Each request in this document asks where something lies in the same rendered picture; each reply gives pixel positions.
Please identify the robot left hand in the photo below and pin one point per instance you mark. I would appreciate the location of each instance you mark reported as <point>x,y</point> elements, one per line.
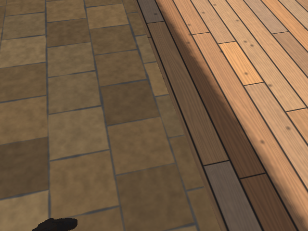
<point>62,224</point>

